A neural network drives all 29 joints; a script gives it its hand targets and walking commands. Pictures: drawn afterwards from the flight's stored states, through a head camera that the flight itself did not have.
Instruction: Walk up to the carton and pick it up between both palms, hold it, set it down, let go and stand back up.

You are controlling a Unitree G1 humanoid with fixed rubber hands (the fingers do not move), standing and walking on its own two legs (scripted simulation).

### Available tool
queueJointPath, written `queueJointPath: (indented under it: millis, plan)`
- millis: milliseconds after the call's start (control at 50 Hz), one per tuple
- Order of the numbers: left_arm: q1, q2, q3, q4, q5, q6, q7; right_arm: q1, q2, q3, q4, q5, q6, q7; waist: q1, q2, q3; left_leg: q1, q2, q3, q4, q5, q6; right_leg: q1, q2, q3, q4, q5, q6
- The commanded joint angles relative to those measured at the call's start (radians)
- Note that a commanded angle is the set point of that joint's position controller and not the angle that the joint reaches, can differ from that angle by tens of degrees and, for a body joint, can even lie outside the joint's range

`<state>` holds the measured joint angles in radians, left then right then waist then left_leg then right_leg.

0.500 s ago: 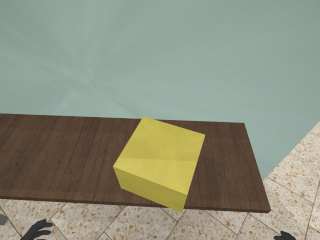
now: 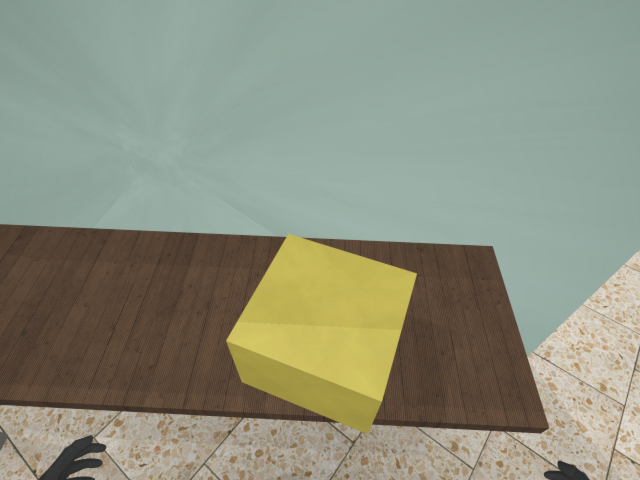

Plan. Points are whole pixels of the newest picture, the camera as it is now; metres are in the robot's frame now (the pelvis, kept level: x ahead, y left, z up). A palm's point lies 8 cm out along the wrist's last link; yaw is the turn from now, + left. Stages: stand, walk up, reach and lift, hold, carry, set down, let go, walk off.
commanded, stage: walk up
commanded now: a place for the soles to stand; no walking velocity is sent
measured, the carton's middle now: (326, 329) +0.35 -0.01 -0.08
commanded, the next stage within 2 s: reach and lift in 0.50 s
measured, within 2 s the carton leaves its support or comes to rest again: neither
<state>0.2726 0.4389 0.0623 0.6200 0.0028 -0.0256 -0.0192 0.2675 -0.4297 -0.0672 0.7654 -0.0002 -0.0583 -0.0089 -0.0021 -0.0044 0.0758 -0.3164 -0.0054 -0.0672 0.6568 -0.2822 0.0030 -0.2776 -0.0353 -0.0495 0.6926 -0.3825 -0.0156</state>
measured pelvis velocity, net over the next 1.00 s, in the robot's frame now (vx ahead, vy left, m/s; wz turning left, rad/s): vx -0.01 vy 0.00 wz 0.00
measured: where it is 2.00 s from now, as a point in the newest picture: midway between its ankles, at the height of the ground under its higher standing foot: outside the picture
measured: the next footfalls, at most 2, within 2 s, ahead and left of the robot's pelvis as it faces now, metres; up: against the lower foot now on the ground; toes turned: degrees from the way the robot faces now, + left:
none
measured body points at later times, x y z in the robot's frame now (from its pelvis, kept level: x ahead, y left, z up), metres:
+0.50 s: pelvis +0.00 +0.00 +0.00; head +0.02 +0.01 +0.45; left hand +0.15 +0.32 -0.07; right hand +0.11 -0.33 -0.08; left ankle +0.03 +0.14 -0.72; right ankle -0.01 -0.11 -0.72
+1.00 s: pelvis -0.01 +0.00 +0.01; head -0.03 +0.03 +0.46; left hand +0.20 +0.29 -0.06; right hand +0.15 -0.31 -0.04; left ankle +0.03 +0.14 -0.72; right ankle -0.01 -0.11 -0.72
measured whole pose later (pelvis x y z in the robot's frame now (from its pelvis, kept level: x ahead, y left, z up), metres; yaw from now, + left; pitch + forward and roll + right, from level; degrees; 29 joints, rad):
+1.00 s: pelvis -0.01 +0.00 +0.01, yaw +0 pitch -7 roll +0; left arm 0.08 0.38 0.06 0.54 0.02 0.26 -0.03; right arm 0.14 -0.30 -0.14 0.88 -0.02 -0.31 0.00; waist 0.00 -0.07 0.07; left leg -0.18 0.01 -0.07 0.58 -0.28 -0.04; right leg -0.14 -0.02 -0.05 0.59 -0.33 -0.01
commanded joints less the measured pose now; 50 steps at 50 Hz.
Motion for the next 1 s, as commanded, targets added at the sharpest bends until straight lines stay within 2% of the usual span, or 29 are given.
queueJointPath:
  millis: [0, 20, 60, 80, 100, 120, 140, 160, 200, 220, 260, 280, 320, 340, 380, 400, 420, 440, 480, 500, 540, 580, 660, 720, 760, 860, 920, 940, 980]
  plan:
    - [-0.026, 0.166, 0.039, 0.018, 0.006, -0.001, 0.01, -0.001, -0.253, -0.028, -0.043, -0.016, -0.039, -0.014, 0.02, 0.011, -0.162, 0.063, 0.201, -0.279, -0.099, 0.299, 0.168, 0.043, -0.017, 0.085, 0.006, 0.127, -0.023]
    - [-0.018, 0.173, 0.042, 0.021, 0.004, -0.002, 0.014, -0.022, -0.238, -0.021, -0.046, -0.018, -0.034, -0.014, 0.035, 0.013, -0.135, 0.033, 0.19, -0.252, -0.08, 0.291, 0.166, 0.047, -0.022, 0.094, -0.019, 0.116, -0.037]
    - [-0.008, 0.19, 0.041, 0.03, 0.012, -0.007, 0.017, -0.066, -0.195, -0.011, -0.058, -0.01, -0.02, -0.013, 0.041, -0.037, -0.095, -0.055, 0.107, -0.123, -0.027, 0.197, 0.097, 0.083, -0.071, 0.131, -0.137, 0.143, -0.073]
    - [-0.032, 0.204, 0.044, 0.028, 0.02, -0.013, 0.015, -0.057, -0.173, -0.007, -0.06, -0.01, -0.014, -0.011, 0.022, -0.062, -0.077, -0.066, 0.06, -0.059, 0.004, 0.139, 0.065, 0.067, -0.118, 0.185, -0.205, 0.12, -0.102]
    - [-0.045, 0.211, 0.045, 0.032, 0.019, -0.016, 0.013, -0.057, -0.165, -0.006, -0.05, -0.012, -0.01, -0.009, 0.024, -0.068, -0.071, -0.049, 0.018, 0.008, 0.033, 0.095, 0.038, 0.063, -0.165, 0.218, -0.231, 0.164, -0.132]
    - [-0.047, 0.22, 0.044, 0.035, 0.018, -0.017, 0.011, -0.054, -0.16, -0.005, -0.048, -0.011, -0.009, -0.007, 0.014, -0.056, -0.074, -0.014, 0.019, 0.026, 0.015, 0.067, 0.026, 0.043, -0.182, 0.214, -0.211, 0.249, -0.145]
    - [-0.076, 0.201, 0.038, 0.029, 0.015, -0.016, 0.008, -0.041, -0.167, -0.006, -0.043, -0.015, -0.013, -0.007, 0.0, -0.034, -0.095, 0.031, 0.03, 0.029, -0.014, 0.084, 0.033, 0.03, -0.173, 0.184, -0.18, 0.284, -0.13]
    - [-0.087, 0.191, 0.036, 0.023, 0.012, -0.014, 0.008, -0.03, -0.174, -0.009, -0.046, -0.014, -0.018, -0.006, -0.007, -0.019, -0.123, 0.078, 0.049, -0.013, -0.033, 0.175, 0.048, 0.024, -0.133, 0.14, -0.146, 0.3, -0.103]
    - [-0.07, 0.183, 0.039, 0.025, 0.01, -0.007, 0.013, -0.031, -0.21, -0.019, -0.05, -0.018, -0.023, -0.009, 0.007, 0.027, -0.146, 0.073, 0.107, -0.095, -0.037, 0.312, 0.089, 0.045, -0.069, 0.076, -0.072, 0.268, -0.058]
    - [-0.06, 0.188, 0.04, 0.025, 0.013, -0.005, 0.016, -0.022, -0.22, -0.019, -0.048, -0.017, -0.023, -0.013, 0.013, 0.018, -0.153, 0.036, 0.126, -0.13, -0.035, 0.324, 0.107, 0.076, -0.061, 0.077, -0.06, 0.244, -0.049]
    - [-0.058, 0.188, 0.042, 0.025, 0.016, -0.004, 0.015, -0.055, -0.204, -0.013, -0.052, -0.013, -0.018, -0.012, 0.021, 0.011, -0.128, -0.036, 0.117, -0.132, -0.043, 0.235, 0.102, 0.099, -0.072, 0.108, -0.111, 0.162, -0.064]
    - [-0.055, 0.201, 0.046, 0.026, 0.018, -0.005, 0.016, -0.064, -0.192, -0.009, -0.057, -0.012, -0.014, -0.011, 0.027, -0.002, -0.113, -0.055, 0.094, -0.096, -0.031, 0.203, 0.079, 0.099, -0.091, 0.131, -0.149, 0.134, -0.077]
    - [-0.088, 0.209, 0.043, 0.03, 0.02, -0.008, 0.011, -0.068, -0.168, -0.002, -0.052, -0.009, -0.012, -0.009, 0.006, -0.045, -0.087, -0.005, 0.045, -0.018, -0.003, 0.15, 0.049, 0.037, -0.13, 0.167, -0.204, 0.145, -0.101]
    - [-0.098, 0.201, 0.042, 0.029, 0.019, -0.008, 0.009, -0.054, -0.173, -0.007, -0.048, -0.014, -0.011, -0.007, 0.001, -0.026, -0.092, 0.022, 0.038, -0.006, -0.018, 0.128, 0.047, 0.026, -0.136, 0.151, -0.197, 0.146, -0.104]
    - [-0.099, 0.197, 0.042, 0.03, 0.022, -0.006, 0.009, -0.042, -0.184, -0.012, -0.047, -0.02, -0.014, -0.007, -0.005, -0.014, -0.103, 0.049, 0.06, -0.037, -0.033, 0.167, 0.062, 0.007, -0.105, 0.124, -0.169, 0.147, -0.085]
    - [-0.09, 0.189, 0.04, 0.032, 0.017, -0.007, 0.007, -0.047, -0.191, -0.013, -0.044, -0.017, -0.016, -0.007, 0.002, -0.021, -0.101, 0.05, 0.08, -0.066, -0.04, 0.177, 0.076, 0.002, -0.088, 0.106, -0.153, 0.141, -0.073]
    - [-0.098, 0.188, 0.04, 0.025, 0.018, -0.005, 0.008, -0.043, -0.208, -0.017, -0.043, -0.018, -0.017, -0.008, 0.0, 0.018, -0.113, 0.033, 0.09, -0.088, -0.052, 0.186, 0.087, 0.024, -0.077, 0.098, -0.129, 0.142, -0.067]
    - [-0.081, 0.187, 0.041, 0.031, 0.018, -0.003, 0.01, -0.05, -0.203, -0.013, -0.046, -0.019, -0.016, -0.009, 0.013, 0.014, -0.115, 0.004, 0.101, -0.113, -0.057, 0.174, 0.094, 0.046, -0.071, 0.098, -0.131, 0.12, -0.066]
    - [-0.074, 0.197, 0.042, 0.03, 0.02, -0.005, 0.01, -0.07, -0.191, -0.009, -0.052, -0.017, -0.013, -0.008, 0.022, -0.008, -0.101, -0.031, 0.081, -0.082, -0.038, 0.132, 0.081, 0.065, -0.094, 0.134, -0.174, 0.096, -0.08]
    - [-0.372, 0.1, 0.053, -0.05, 0.047, 0.209, 0.036, -0.296, -0.06, -0.196, 0.21, -0.119, -0.216, 0.048, -0.028, 0.023, -0.006, -0.005, 0.056, 0.127, -0.09, -0.062, -0.042, -0.111, 0.008, -0.013, -0.113, 0.113, -0.048]
    - [-0.331, 0.078, 0.041, -0.183, 0.057, 0.312, 0.052, -0.247, -0.143, -0.214, 0.238, -0.129, -0.255, 0.083, -0.056, 0.033, -0.021, -0.005, 0.056, 0.111, -0.069, -0.072, -0.025, -0.092, 0.019, -0.009, -0.071, 0.109, -0.058]
    - [-0.329, 0.072, 0.035, -0.263, 0.052, 0.333, 0.046, -0.238, -0.147, -0.204, 0.189, -0.104, -0.273, 0.075, -0.048, -0.025, -0.11, 0.085, 0.042, 0.128, -0.056, 0.002, -0.017, -0.047, 0.019, 0.001, -0.1, 0.218, -0.035]
    - [-0.276, 0.068, 0.067, -0.293, 0.064, 0.32, 0.024, -0.176, -0.111, -0.165, 0.11, -0.049, -0.286, 0.048, -0.035, -0.067, -0.171, 0.219, 0.016, 0.12, -0.082, 0.186, -0.012, 0.076, 0.019, 0.022, -0.165, 0.46, -0.004]
    - [-0.245, 0.076, 0.101, -0.279, 0.075, 0.303, 0.005, -0.144, -0.077, -0.125, 0.06, -0.022, -0.29, 0.026, -0.014, -0.09, -0.171, 0.215, -0.006, 0.125, -0.124, 0.221, -0.002, 0.194, 0.006, 0.063, -0.203, 0.593, 0.03]
    - [-0.241, 0.075, 0.106, -0.272, 0.085, 0.292, -0.002, -0.132, -0.05, -0.103, 0.035, -0.011, -0.299, 0.014, -0.012, -0.074, -0.138, 0.199, -0.019, 0.126, -0.147, 0.213, 0.003, 0.231, -0.001, 0.082, -0.213, 0.617, 0.044]
    - [-0.255, 0.041, 0.09, -0.313, 0.081, 0.276, -0.01, -0.115, 0.002, -0.067, 0.026, -0.002, -0.282, 0.003, -0.017, -0.043, -0.053, 0.238, -0.019, 0.134, -0.201, 0.19, -0.004, 0.197, 0.002, 0.092, -0.264, 0.513, 0.044]
    - [-0.255, 0.039, 0.087, -0.303, 0.069, 0.258, -0.015, -0.104, 0.046, -0.046, -0.022, 0.013, -0.269, -0.008, -0.005, -0.022, -0.024, 0.251, -0.02, 0.137, -0.234, 0.159, -0.003, 0.189, 0.006, 0.097, -0.298, 0.428, 0.042]
    - [-0.258, 0.035, 0.077, -0.326, 0.06, 0.257, -0.014, -0.107, 0.042, -0.06, -0.037, 0.006, -0.261, -0.011, -0.021, -0.026, -0.024, 0.271, -0.017, 0.141, -0.242, 0.145, -0.005, 0.183, 0.012, 0.087, -0.305, 0.394, 0.033]
    - [-0.264, 0.031, 0.071, -0.335, 0.051, 0.246, -0.018, -0.1, 0.068, -0.049, -0.06, 0.01, -0.249, -0.019, -0.016, -0.012, -0.005, 0.265, -0.019, 0.151, -0.26, 0.111, -0.003, 0.187, 0.013, 0.091, -0.332, 0.317, 0.021]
